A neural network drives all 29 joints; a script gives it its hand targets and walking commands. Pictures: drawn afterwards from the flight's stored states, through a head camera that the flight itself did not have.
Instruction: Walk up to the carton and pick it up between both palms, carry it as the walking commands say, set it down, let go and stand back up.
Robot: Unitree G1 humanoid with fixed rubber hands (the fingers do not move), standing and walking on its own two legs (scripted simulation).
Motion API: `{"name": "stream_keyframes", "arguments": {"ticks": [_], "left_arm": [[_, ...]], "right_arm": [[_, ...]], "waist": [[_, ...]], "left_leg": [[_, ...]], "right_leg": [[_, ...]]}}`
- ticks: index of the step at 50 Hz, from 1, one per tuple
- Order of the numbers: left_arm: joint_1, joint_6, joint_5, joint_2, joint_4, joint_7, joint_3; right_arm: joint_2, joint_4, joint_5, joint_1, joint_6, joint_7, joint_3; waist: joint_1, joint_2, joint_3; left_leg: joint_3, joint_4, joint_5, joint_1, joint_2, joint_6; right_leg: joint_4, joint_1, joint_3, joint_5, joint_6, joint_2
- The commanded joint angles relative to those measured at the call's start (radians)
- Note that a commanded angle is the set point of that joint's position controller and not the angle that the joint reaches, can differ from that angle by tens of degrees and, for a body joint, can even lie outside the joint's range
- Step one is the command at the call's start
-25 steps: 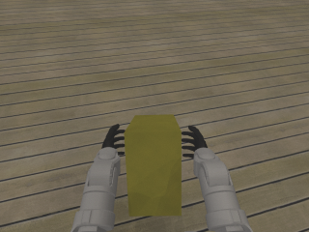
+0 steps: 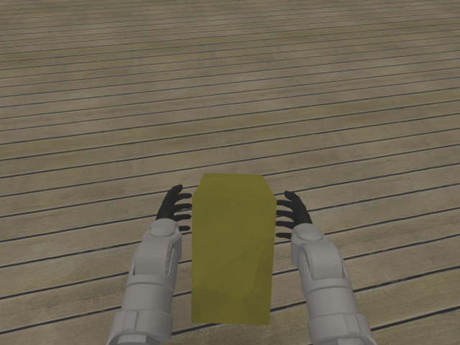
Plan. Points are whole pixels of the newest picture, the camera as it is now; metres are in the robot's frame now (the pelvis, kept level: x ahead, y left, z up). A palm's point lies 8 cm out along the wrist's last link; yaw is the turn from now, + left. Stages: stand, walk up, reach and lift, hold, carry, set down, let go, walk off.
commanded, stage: carry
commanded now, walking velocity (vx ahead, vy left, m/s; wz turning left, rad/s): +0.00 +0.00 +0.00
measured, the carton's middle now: (231, 237) +0.36 +0.00 -0.10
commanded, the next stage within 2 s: none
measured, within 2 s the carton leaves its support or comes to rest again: neither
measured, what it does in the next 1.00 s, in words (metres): walks ahead: left foot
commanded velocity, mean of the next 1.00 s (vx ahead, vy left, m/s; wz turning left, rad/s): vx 0.00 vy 0.00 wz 0.00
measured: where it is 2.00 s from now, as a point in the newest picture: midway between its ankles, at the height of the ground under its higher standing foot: (210, 335)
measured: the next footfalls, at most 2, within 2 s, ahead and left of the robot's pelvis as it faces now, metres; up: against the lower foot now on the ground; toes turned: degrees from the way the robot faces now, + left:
left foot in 0.82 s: +0.03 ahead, +0.09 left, -0.01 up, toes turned +8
right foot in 1.06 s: +0.13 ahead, -0.08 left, -0.01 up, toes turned -10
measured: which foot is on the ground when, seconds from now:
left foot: down 0.00-0.74, up 0.76-0.80, down 0.82-1.00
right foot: down 0.00-0.86, up 0.88-1.00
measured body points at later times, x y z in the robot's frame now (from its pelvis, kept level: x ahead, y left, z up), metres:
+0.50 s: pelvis +0.04 +0.03 +0.01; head +0.06 +0.03 +0.46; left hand +0.36 +0.15 +0.01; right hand +0.34 -0.09 +0.01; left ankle -0.08 +0.07 -0.72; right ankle +0.00 -0.12 -0.71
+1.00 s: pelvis +0.11 +0.04 -0.01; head +0.12 +0.05 +0.44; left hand +0.42 +0.16 +0.00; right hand +0.41 -0.09 +0.00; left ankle -0.01 +0.08 -0.73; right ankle +0.06 -0.09 -0.71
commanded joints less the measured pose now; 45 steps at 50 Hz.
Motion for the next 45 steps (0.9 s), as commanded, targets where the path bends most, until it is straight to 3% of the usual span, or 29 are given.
{"name": "stream_keyframes", "arguments": {"ticks": [1, 3, 5, 8, 12, 14, 17, 18, 20, 22, 24, 27, 29, 30, 31, 32, 33, 34, 35, 36, 37, 38, 39, 40, 41, 42, 43, 45], "left_arm": [[-0.306, -0.018, -0.231, -1.087, 0.044, -0.257, -0.535], [-0.341, -0.019, -0.226, -1.084, 0.049, -0.259, -0.525], [-0.384, -0.027, -0.232, -1.084, 0.047, -0.258, -0.523], [-0.383, -0.028, -0.226, -1.088, 0.077, -0.251, -0.517], [-0.426, -0.042, -0.252, -1.111, 0.039, -0.245, -0.549], [-0.438, -0.050, -0.256, -1.113, 0.011, -0.243, -0.553], [-0.483, -0.057, -0.276, -1.128, -0.042, -0.245, -0.576], [-0.431, -0.051, -0.275, -1.136, -0.006, -0.248, -0.571], [-0.449, -0.056, -0.296, -1.149, -0.062, -0.247, -0.594], [-0.408, -0.046, -0.295, -1.149, -0.049, -0.247, -0.599], [-0.376, -0.040, -0.297, -1.151, -0.042, -0.247, -0.599], [-0.384, -0.034, -0.298, -1.150, -0.060, -0.247, -0.603], [-0.364, -0.026, -0.287, -1.135, -0.036, -0.255, -0.591], [-0.355, -0.025, -0.280, -1.128, -0.030, -0.254, -0.583], [-0.344, -0.024, -0.283, -1.121, -0.024, -0.258, -0.584], [-0.362, -0.029, -0.288, -1.121, -0.028, -0.260, -0.588], [-0.354, -0.035, -0.278, -1.101, -0.020, -0.260, -0.577], [-0.334, -0.037, -0.269, -1.092, 0.007, -0.260, -0.568], [-0.339, -0.039, -0.261, -1.090, 0.001, -0.252, -0.566], [-0.333, -0.037, -0.259, -1.101, -0.009, -0.250, -0.569], [-0.333, -0.039, -0.265, -1.110, -0.045, -0.256, -0.579], [-0.351, -0.039, -0.266, -1.118, -0.075, -0.252, -0.584], [-0.367, -0.036, -0.246, -1.112, -0.035, -0.248, -0.568], [-0.426, -0.046, -0.249, -1.107, -0.066, -0.242, -0.567], [-0.407, -0.045, -0.240, -1.116, -0.058, -0.231, -0.570], [-0.391, -0.042, -0.254, -1.109, -0.098, -0.230, -0.585], [-0.429, -0.046, -0.269, -1.102, -0.128, -0.232, -0.596], [-0.378, -0.039, -0.264, -1.100, -0.084, -0.232, -0.575]], "right_arm": [[1.048, -0.111, 0.253, -0.510, -0.068, 0.260, 0.540], [1.053, -0.099, 0.254, -0.541, -0.068, 0.261, 0.536], [1.052, -0.077, 0.249, -0.555, -0.071, 0.259, 0.523], [1.043, -0.026, 0.231, -0.533, -0.073, 0.257, 0.490], [1.054, -0.070, 0.252, -0.573, -0.092, 0.260, 0.504], [1.072, -0.092, 0.276, -0.594, -0.094, 0.265, 0.534], [1.096, -0.144, 0.304, -0.648, -0.101, 0.265, 0.574], [1.085, -0.187, 0.307, -0.667, -0.103, 0.261, 0.593], [1.109, -0.213, 0.322, -0.649, -0.105, 0.259, 0.610], [1.106, -0.191, 0.308, -0.586, -0.096, 0.256, 0.593], [1.097, -0.221, 0.312, -0.585, -0.096, 0.257, 0.597], [1.100, -0.195, 0.302, -0.538, -0.091, 0.260, 0.574], [1.088, -0.180, 0.287, -0.518, -0.083, 0.261, 0.560], [1.082, -0.161, 0.277, -0.489, -0.079, 0.260, 0.546], [1.069, -0.157, 0.264, -0.470, -0.078, 0.260, 0.542], [1.061, -0.161, 0.264, -0.468, -0.082, 0.259, 0.544], [1.041, -0.137, 0.254, -0.456, -0.081, 0.256, 0.537], [1.021, -0.162, 0.263, -0.510, -0.083, 0.253, 0.561], [1.022, -0.164, 0.269, -0.522, -0.080, 0.253, 0.571], [1.041, -0.186, 0.282, -0.543, -0.085, 0.256, 0.593], [1.061, -0.218, 0.295, -0.563, -0.092, 0.259, 0.619], [1.083, -0.217, 0.308, -0.557, -0.094, 0.258, 0.618], [1.073, -0.164, 0.293, -0.564, -0.091, 0.261, 0.591], [1.076, -0.154, 0.300, -0.601, -0.095, 0.270, 0.585], [1.069, -0.175, 0.310, -0.629, -0.103, 0.277, 0.585], [1.075, -0.205, 0.327, -0.610, -0.102, 0.276, 0.597], [1.078, -0.193, 0.328, -0.601, -0.101, 0.273, 0.583], [1.065, -0.179, 0.304, -0.542, -0.088, 0.267, 0.554]], "waist": [[-0.012, -0.043, -0.369], [-0.012, -0.058, -0.329], [-0.012, -0.029, -0.305], [-0.012, 0.046, -0.303], [-0.013, 0.102, -0.338], [-0.013, 0.063, -0.338], [-0.015, 0.035, -0.342], [-0.012, -0.006, -0.353], [-0.017, -0.016, -0.387], [-0.019, 0.017, -0.393], [-0.022, 0.055, -0.379], [-0.026, 0.146, -0.329], [-0.024, 0.130, -0.296], [-0.022, 0.123, -0.290], [-0.018, 0.068, -0.313], [-0.014, 0.020, -0.335], [0.002, -0.065, -0.380], [0.017, -0.171, -0.437], [0.018, -0.244, -0.415], [0.010, -0.281, -0.396], [0.004, -0.270, -0.375], [0.008, -0.176, -0.336], [-0.017, -0.066, -0.344], [-0.017, 0.018, -0.335], [-0.019, 0.222, -0.337], [-0.015, 0.274, -0.312], [-0.023, 0.248, -0.313], [-0.019, 0.135, -0.253]], "left_leg": [[-0.051, -0.031, 0.784, 0.109, 0.140, -0.005], [-0.050, -0.057, 0.721, 0.081, 0.131, -0.002], [-0.038, -0.066, 0.727, 0.080, 0.127, -0.012], [-0.049, -0.061, 0.899, 0.129, 0.143, -0.008], [-0.061, -0.029, 1.142, 0.213, 0.171, 0.003], [-0.060, -0.030, 1.123, 0.223, 0.176, 0.010], [-0.058, -0.021, 1.066, 0.205, 0.166, 0.001], [-0.059, -0.017, 1.010, 0.180, 0.162, 0.005], [-0.057, -0.008, 0.975, 0.186, 0.149, -0.011], [-0.056, -0.033, 0.969, 0.202, 0.148, -0.017], [-0.062, -0.040, 1.071, 0.264, 0.162, 0.004], [-0.097, -0.034, 1.345, 0.394, 0.211, 0.041], [-0.083, -0.026, 1.394, 0.397, 0.207, 0.038], [-0.076, -0.020, 1.398, 0.362, 0.202, 0.018], [-0.052, 0.010, 1.355, 0.303, 0.187, 0.004], [-0.017, 0.088, 1.236, 0.176, 0.154, -0.020], [-0.006, 0.197, 1.022, -0.036, 0.121, -0.069], [0.016, 0.274, 0.662, -0.202, 0.073, -0.107], [0.018, 0.229, 0.184, -0.361, 0.018, -0.118], [0.010, 0.133, -0.113, -0.429, 0.002, -0.095], [-0.011, -0.015, -0.132, -0.362, 0.012, -0.066], [0.034, -0.146, -0.070, -0.286, -0.018, -0.061], [0.048, -0.262, 0.262, -0.065, 0.016, -0.059], [-0.007, -0.177, 0.725, 0.145, 0.088, -0.040], [-0.150, -0.069, 1.383, 0.409, 0.237, 0.011], [-0.169, -0.057, 1.611, 0.439, 0.285, 0.065], [-0.194, -0.057, 1.667, 0.455, 0.292, 0.079], [-0.160, -0.081, 1.520, 0.399, 0.254, 0.060]], "right_leg": [[0.017, 0.238, 0.044, 0.614, -0.038, -0.105], [-0.007, 0.233, 0.048, 0.575, -0.035, -0.107], [-0.002, 0.221, 0.037, 0.559, -0.033, -0.105], [0.013, 0.181, 0.034, 0.503, -0.028, -0.090], [0.052, 0.138, 0.001, 0.421, -0.021, -0.063], [0.031, 0.135, -0.003, 0.385, -0.017, -0.055], [0.016, 0.175, -0.004, 0.464, -0.022, -0.054], [-0.001, 0.206, 0.010, 0.504, -0.025, -0.064], [0.035, 0.239, 0.025, 0.630, -0.044, -0.079], [0.063, 0.221, 0.022, 0.625, -0.047, -0.080], [0.068, 0.145, -0.017, 0.465, -0.029, -0.044], [0.059, -0.041, -0.069, 0.038, -0.013, 0.030], [0.021, -0.062, -0.079, -0.001, -0.009, 0.042], [0.009, -0.021, -0.084, 0.064, -0.016, 0.038], [-0.034, 0.074, -0.068, 0.245, -0.027, 0.010], [-0.061, 0.234, -0.027, 0.532, -0.046, -0.037], [-0.004, 0.464, 0.083, 0.920, -0.098, -0.132], [0.036, 0.667, 0.183, 1.310, -0.165, -0.234], [0.045, 0.785, 0.234, 1.521, -0.208, -0.288], [0.045, 0.834, 0.223, 1.583, -0.192, -0.310], [0.036, 0.759, 0.175, 1.479, -0.158, -0.290], [0.059, 0.665, 0.080, 1.312, -0.107, -0.227], [0.099, 0.487, 0.008, 1.051, -0.053, -0.177], [0.160, 0.250, -0.009, 0.627, -0.018, -0.120], [0.251, -0.055, -0.035, 0.030, 0.004, -0.051], [0.269, -0.131, -0.008, -0.239, -0.002, -0.005], [0.253, -0.150, -0.004, -0.242, -0.001, 0.017], [0.194, -0.140, -0.005, -0.179, -0.004, 0.035]]}}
